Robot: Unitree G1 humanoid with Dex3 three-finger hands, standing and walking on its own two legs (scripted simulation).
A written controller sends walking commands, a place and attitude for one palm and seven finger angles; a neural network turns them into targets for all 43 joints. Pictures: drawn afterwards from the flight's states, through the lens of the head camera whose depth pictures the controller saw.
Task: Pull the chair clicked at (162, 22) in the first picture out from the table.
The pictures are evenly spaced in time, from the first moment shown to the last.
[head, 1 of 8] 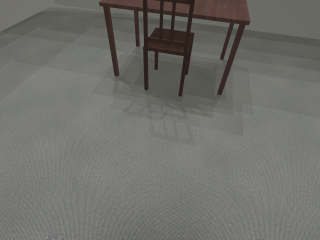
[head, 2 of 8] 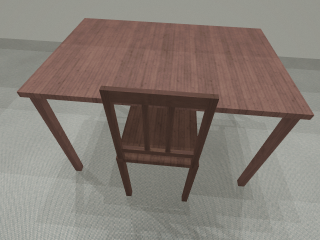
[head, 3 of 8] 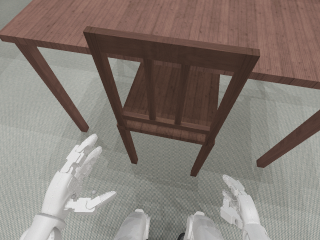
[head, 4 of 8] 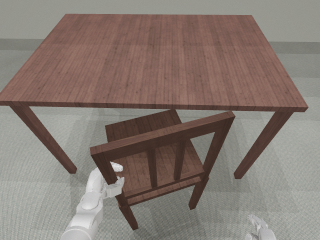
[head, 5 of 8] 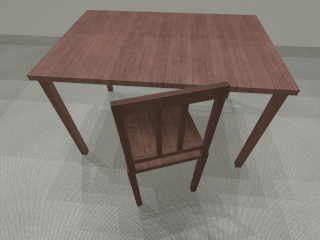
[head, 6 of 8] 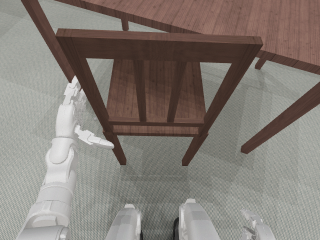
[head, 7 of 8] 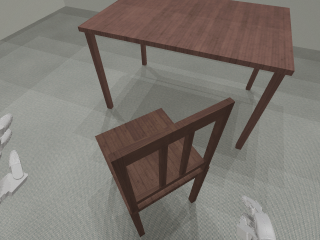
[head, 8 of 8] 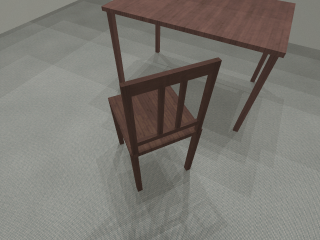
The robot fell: no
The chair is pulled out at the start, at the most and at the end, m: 0.00 0.58 0.58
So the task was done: yes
